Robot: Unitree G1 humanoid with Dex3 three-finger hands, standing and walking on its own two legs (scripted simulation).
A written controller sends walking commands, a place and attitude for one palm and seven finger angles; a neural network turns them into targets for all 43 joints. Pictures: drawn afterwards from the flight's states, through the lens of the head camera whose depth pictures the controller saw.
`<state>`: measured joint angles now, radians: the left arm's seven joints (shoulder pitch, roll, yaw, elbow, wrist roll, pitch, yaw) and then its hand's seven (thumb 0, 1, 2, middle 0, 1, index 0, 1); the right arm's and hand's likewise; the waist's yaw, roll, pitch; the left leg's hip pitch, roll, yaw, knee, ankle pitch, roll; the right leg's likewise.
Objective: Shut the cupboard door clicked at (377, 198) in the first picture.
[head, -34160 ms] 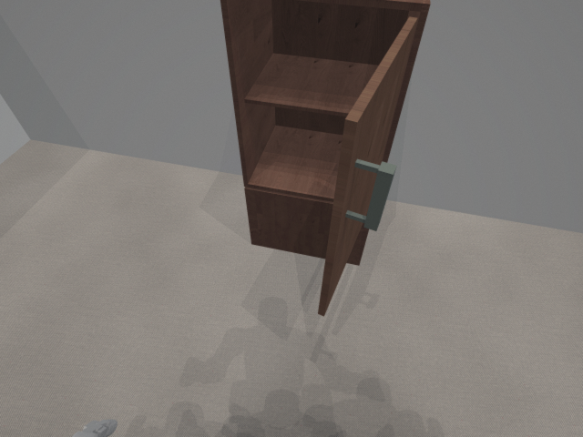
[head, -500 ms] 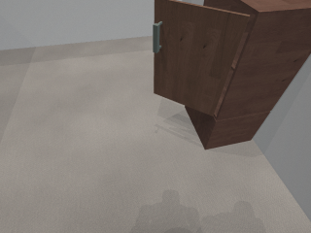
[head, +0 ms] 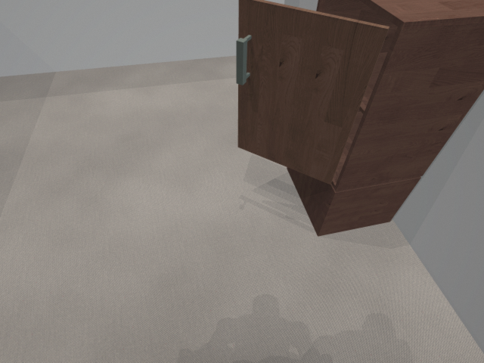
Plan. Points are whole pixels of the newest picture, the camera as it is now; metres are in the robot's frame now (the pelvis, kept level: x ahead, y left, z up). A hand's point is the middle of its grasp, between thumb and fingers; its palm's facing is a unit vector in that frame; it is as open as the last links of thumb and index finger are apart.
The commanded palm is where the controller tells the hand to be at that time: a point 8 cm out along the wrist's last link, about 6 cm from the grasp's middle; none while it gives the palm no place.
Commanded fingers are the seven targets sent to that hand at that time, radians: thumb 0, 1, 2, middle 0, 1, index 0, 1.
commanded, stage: walk to a spot facing it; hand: left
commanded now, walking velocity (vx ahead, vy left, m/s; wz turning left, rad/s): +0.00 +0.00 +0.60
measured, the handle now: (244, 59) +0.99 +0.04 +0.02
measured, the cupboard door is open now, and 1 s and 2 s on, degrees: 47 47 47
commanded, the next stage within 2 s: turn to face it in 1.40 s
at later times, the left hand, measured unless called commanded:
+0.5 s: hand out of the picture +0.00 +0.23 -0.20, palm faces +0.24 -0.94 -0.24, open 7.4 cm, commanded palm none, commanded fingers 0.00 0.90 0.90 -0.20 -0.30 -0.20 -0.30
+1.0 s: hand out of the picture -0.02 +0.17 -0.16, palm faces +0.57 -0.78 -0.27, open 7.4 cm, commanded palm none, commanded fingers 0.00 0.90 0.90 -0.20 -0.30 -0.20 -0.30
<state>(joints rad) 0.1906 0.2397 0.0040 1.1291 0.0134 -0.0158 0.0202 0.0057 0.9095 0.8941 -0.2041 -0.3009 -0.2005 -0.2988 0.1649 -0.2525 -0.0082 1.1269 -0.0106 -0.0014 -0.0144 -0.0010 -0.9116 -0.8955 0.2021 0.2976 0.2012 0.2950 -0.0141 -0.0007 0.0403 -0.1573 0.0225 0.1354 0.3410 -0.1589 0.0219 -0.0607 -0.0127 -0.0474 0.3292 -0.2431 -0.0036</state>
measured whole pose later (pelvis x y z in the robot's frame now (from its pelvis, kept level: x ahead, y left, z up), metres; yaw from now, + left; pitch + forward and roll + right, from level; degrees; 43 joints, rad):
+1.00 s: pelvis +0.08 +0.00 +0.00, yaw +36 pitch +1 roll +2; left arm 0.33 0.17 0.04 0.95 0.03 -0.05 0.02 0.01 0.91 0.89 -0.20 -0.30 -0.20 -0.30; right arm 0.20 -0.27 -0.08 0.93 -0.03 0.05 0.04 0.00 -0.91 -0.90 0.20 0.30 0.20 0.29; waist -0.03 0.02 0.08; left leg -0.62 0.05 0.03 1.08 -0.26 -0.02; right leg -0.03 -0.09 -0.21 0.36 -0.34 0.00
